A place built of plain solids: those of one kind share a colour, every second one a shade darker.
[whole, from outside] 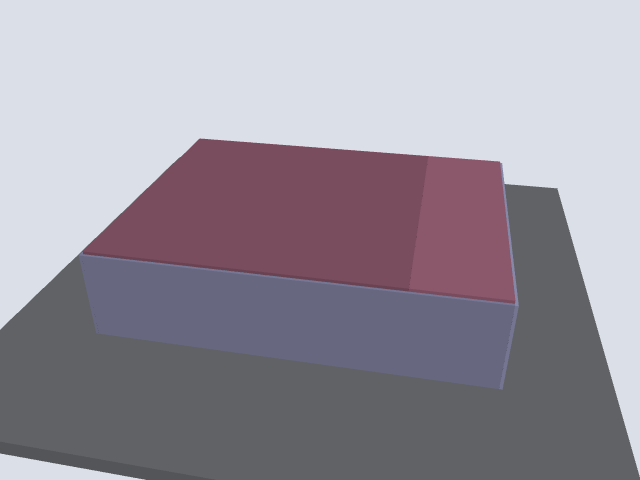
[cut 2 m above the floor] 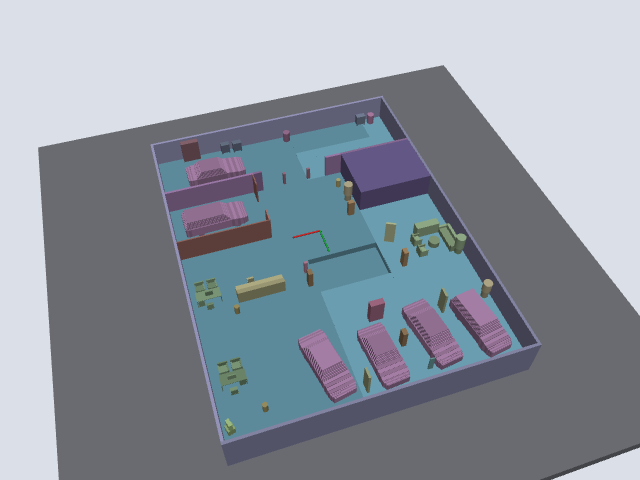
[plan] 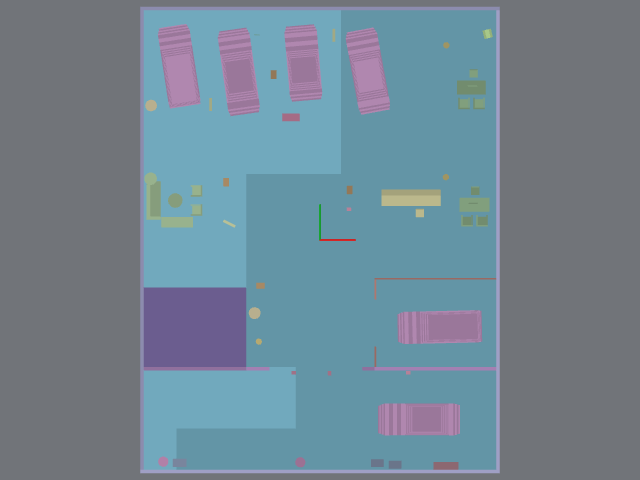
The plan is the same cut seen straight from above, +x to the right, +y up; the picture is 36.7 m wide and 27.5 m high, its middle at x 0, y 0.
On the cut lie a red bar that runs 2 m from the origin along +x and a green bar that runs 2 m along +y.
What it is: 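A car dealer's showroom with its handover bay and the front of its workshop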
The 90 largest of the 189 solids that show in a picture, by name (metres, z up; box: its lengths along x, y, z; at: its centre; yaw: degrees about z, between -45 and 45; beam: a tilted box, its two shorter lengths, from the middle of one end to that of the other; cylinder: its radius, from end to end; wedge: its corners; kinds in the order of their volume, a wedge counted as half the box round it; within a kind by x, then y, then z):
{
 "floor_1": {"box": [1.88, 5.9, 1.15], "at": [-9.15, -10.22, 0.52]},
 "floor_2": {"box": [5.88, 20.44, 1.26], "at": [-7.16, 2.95, 0.58]},
 "floor_3": {"box": [6.83, 2.36, 1.15], "at": [-4.8, -11.99, 0.52]},
 "floor_4": {"box": [6.83, 0.99, 1.15], "at": [-4.8, -10.32, 0.52]},
 "floor_5": {"box": [6.83, 2.57, 1.15], "at": [-4.8, -8.55, 0.52]},
 "floor_6": {"box": [5.44, 8.05, 1.26], "at": [-1.51, -3.25, 0.58]},
 "floor_7": {"box": [5.44, 3.02, 0.72], "at": [-1.51, 2.28, 0.31]},
 "floor_8": {"box": [5.44, 9.39, 1.26], "at": [-1.51, 8.47, 0.58]},
 "floor_9": {"box": [11.49, 5.9, 1.15], "at": [4.35, -10.22, 0.52]},
 "floor_10": {"box": [8.89, 20.44, 1.26], "at": [5.65, 2.95, 0.58]},
 "roof_1": {"box": [20.19, 5.89, 1.55], "at": [0.0, -10.22, 5.61]},
 "roof_2": {"box": [20.19, 20.44, 0.2], "at": [0.0, 2.95, 6.28]},
 "wall_1": {"box": [0.2, 26.34, 6.23], "at": [-10.19, 0.0, 3.07]},
 "wall_2": {"box": [20.59, 0.2, 6.23], "at": [0.0, -13.27, 3.07]},
 "wall_3": {"box": [20.59, 0.2, 6.23], "at": [0.0, 13.27, 3.07]},
 "wall_4": {"box": [0.2, 26.34, 6.23], "at": [10.19, 0.0, 3.07]},
 "block_1": {"box": [5.88, 4.55, 2.85], "at": [-7.16, -5.0, 2.64]},
 "car_1": {"box": [1.84, 0.23, 0.71], "at": [-8.32, 11.55, 1.73], "yaw": 8.8},
 "car_2": {"box": [1.84, 0.23, 0.74], "at": [-8.29, 11.34, 1.75], "yaw": 8.8},
 "car_3": {"box": [1.84, 0.23, 0.77], "at": [-8.26, 11.13, 1.76], "yaw": 8.8},
 "car_4": {"box": [1.84, 3.01, 0.77], "at": [-8.01, 9.54, 1.76], "yaw": 8.8},
 "car_5": {"box": [1.69, 3.24, 0.08], "at": [-7.99, 9.36, 2.25], "yaw": 8.8},
 "car_6": {"box": [1.74, 3.32, 0.08], "at": [-7.99, 9.37, 2.18], "yaw": 8.8},
 "car_7": {"box": [1.57, 2.99, 0.08], "at": [-7.98, 9.3, 2.46], "yaw": 8.8},
 "car_8": {"box": [1.61, 3.07, 0.08], "at": [-7.98, 9.32, 2.39], "yaw": 8.8},
 "car_9": {"box": [1.65, 3.16, 0.08], "at": [-7.98, 9.34, 2.32], "yaw": 8.8},
 "car_10": {"box": [1.44, 2.74, 0.08], "at": [-7.97, 9.24, 2.67], "yaw": 8.8},
 "car_11": {"box": [1.48, 2.82, 0.08], "at": [-7.97, 9.26, 2.6], "yaw": 8.8},
 "car_12": {"box": [1.52, 2.91, 0.08], "at": [-7.97, 9.28, 2.53], "yaw": 8.8},
 "car_13": {"box": [1.84, 0.24, 0.66], "at": [-4.92, 11.55, 1.68], "yaw": 8.1},
 "car_14": {"box": [1.84, 0.24, 0.68], "at": [-4.89, 11.32, 1.7], "yaw": 8.1},
 "car_15": {"box": [1.84, 0.24, 0.71], "at": [-4.86, 11.09, 1.71], "yaw": 8.1},
 "car_16": {"box": [1.84, 0.24, 0.74], "at": [-4.83, 10.87, 1.73], "yaw": 8.1},
 "car_17": {"box": [1.84, 2.81, 0.74], "at": [-4.62, 9.37, 1.73], "yaw": 8.1},
 "car_18": {"box": [1.73, 2.79, 0.08], "at": [-4.62, 9.37, 2.13], "yaw": 8.1},
 "car_19": {"box": [1.69, 2.65, 0.08], "at": [-4.62, 9.37, 2.2], "yaw": 8.1},
 "car_20": {"box": [1.65, 2.52, 0.08], "at": [-4.62, 9.37, 2.28], "yaw": 8.1},
 "car_21": {"box": [1.6, 2.39, 0.08], "at": [-4.62, 9.37, 2.35], "yaw": 8.1},
 "car_22": {"box": [1.84, 0.4, 0.74], "at": [-4.39, 7.8, 1.73], "yaw": 8.1},
 "car_23": {"box": [1.87, 0.27, 0.64], "at": [-1.1, 11.77, 1.65], "yaw": 5.0},
 "car_24": {"box": [1.87, 0.27, 0.67], "at": [-1.08, 11.51, 1.67], "yaw": 5.0},
 "car_25": {"box": [1.87, 0.27, 0.7], "at": [-1.05, 11.26, 1.68], "yaw": 5.0},
 "car_26": {"box": [1.87, 0.27, 0.73], "at": [-1.03, 11.0, 1.7], "yaw": 5.0},
 "car_27": {"box": [1.87, 2.3, 0.73], "at": [-0.92, 9.73, 1.7], "yaw": 5.0},
 "car_28": {"box": [1.76, 2.28, 0.07], "at": [-0.92, 9.73, 2.09], "yaw": 5.0},
 "car_29": {"box": [1.87, 0.22, 0.73], "at": [-0.81, 8.49, 1.7], "yaw": 5.0},
 "car_30": {"box": [1.84, 0.24, 0.7], "at": [2.48, 11.09, 1.71], "yaw": 10.5},
 "car_31": {"box": [1.84, 0.24, 0.73], "at": [2.52, 10.87, 1.73], "yaw": 10.5},
 "car_32": {"box": [1.84, 2.74, 0.73], "at": [2.79, 9.42, 1.73], "yaw": 10.5},
 "car_33": {"box": [1.73, 2.72, 0.08], "at": [2.79, 9.42, 2.12], "yaw": 10.5},
 "car_34": {"box": [1.69, 2.59, 0.08], "at": [2.79, 9.42, 2.19], "yaw": 10.5},
 "car_35": {"box": [1.64, 2.47, 0.08], "at": [2.79, 9.43, 2.27], "yaw": 10.5},
 "car_36": {"box": [1.6, 2.34, 0.08], "at": [2.79, 9.43, 2.34], "yaw": 10.5},
 "car_37": {"box": [1.84, 0.38, 0.73], "at": [3.07, 7.9, 1.73], "yaw": 10.5},
 "car_38": {"box": [0.24, 1.83, 0.66], "at": [4.07, -10.28, 1.55]},
 "car_39": {"box": [0.24, 1.83, 0.68], "at": [4.3, -10.28, 1.57]},
 "car_40": {"box": [0.24, 1.83, 0.71], "at": [4.53, -10.28, 1.58]},
 "car_41": {"box": [0.24, 1.83, 0.73], "at": [4.76, -10.28, 1.59]},
 "car_42": {"box": [0.24, 1.85, 0.68], "at": [4.96, -5.04, 1.71], "yaw": 1.3},
 "car_43": {"box": [0.24, 1.85, 0.71], "at": [5.19, -5.03, 1.72], "yaw": 1.3},
 "car_44": {"box": [0.24, 1.85, 0.74], "at": [5.41, -5.03, 1.74], "yaw": 1.3},
 "car_45": {"box": [0.24, 1.85, 0.77], "at": [5.64, -5.02, 1.75], "yaw": 1.3},
 "car_46": {"box": [2.5, 1.83, 0.73], "at": [6.12, -10.28, 1.59]},
 "car_47": {"box": [2.48, 1.72, 0.07], "at": [6.12, -10.28, 1.99]},
 "car_48": {"box": [3.14, 1.85, 0.77], "at": [7.31, -4.98, 1.75], "yaw": 1.3},
 "car_49": {"box": [3.45, 1.74, 0.08], "at": [7.48, -4.98, 2.17], "yaw": 1.3},
 "car_50": {"box": [0.27, 1.83, 0.73], "at": [7.5, -10.28, 1.59]},
 "car_51": {"box": [3.36, 1.7, 0.08], "at": [7.5, -4.98, 2.25], "yaw": 1.3},
 "car_52": {"box": [3.27, 1.66, 0.08], "at": [7.52, -4.98, 2.32], "yaw": 1.3},
 "car_53": {"box": [3.19, 1.61, 0.08], "at": [7.54, -4.98, 2.39], "yaw": 1.3},
 "car_54": {"box": [3.1, 1.57, 0.08], "at": [7.56, -4.98, 2.47], "yaw": 1.3},
 "car_55": {"box": [3.01, 1.53, 0.08], "at": [7.58, -4.98, 2.54], "yaw": 1.3},
 "car_56": {"box": [2.93, 1.49, 0.08], "at": [7.6, -4.98, 2.61], "yaw": 1.3},
 "car_57": {"box": [2.84, 1.44, 0.08], "at": [7.62, -4.98, 2.69], "yaw": 1.3},
 "part_1": {"box": [5.88, 0.2, 3.73], "at": [-7.16, -7.37, 2.96]},
 "part_2": {"box": [1.33, 0.2, 3.73], "at": [-3.55, -7.37, 2.96]},
 "part_3": {"box": [0.7, 0.2, 3.73], "at": [2.77, -7.37, 2.96]},
 "part_4": {"box": [6.97, 0.2, 3.73], "at": [6.61, -7.37, 2.96]},
 "counter_1": {"box": [3.41, 0.6, 0.74], "at": [5.22, 2.25, 1.58]},
 "counter_2": {"box": [3.41, 0.35, 1.1], "at": [5.22, 2.72, 1.76]},
 "lounge_1": {"box": [0.22, 1.84, 0.76], "at": [-9.83, 2.26, 1.59]},
 "lounge_2": {"cylinder": 0.36, "from": [-9.7, 3.51, 1.83], "to": [-9.7, 3.51, 2.86]},
 "lounge_3": {"box": [0.6, 1.84, 0.42], "at": [-9.42, 2.26, 1.42]},
 "lounge_4": {"box": [1.81, 0.6, 1.02], "at": [-8.18, 1.01, 1.73]},
 "screen_1": {"box": [0.1, 1.17, 2.77], "at": [3.17, -6.69, 2.6]},
 "screen_2": {"box": [6.97, 0.1, 2.77], "at": [6.61, -2.22, 2.6]},
 "tyres_1": {"box": [1.43, 0.45, 1.9], "at": [7.22, -12.95, 2.05]},
 "vitrine_1": {"box": [1.0, 0.45, 1.87], "at": [-1.66, 7.02, 2.15]},
 "tub_1": {"cylinder": 0.34, "from": [-3.74, -4.19, 1.86], "to": [-3.74, -4.19, 2.89]},
 "trolley_1": {"box": [0.79, 0.47, 0.83], "at": [-8.04, -12.77, 1.63]}
}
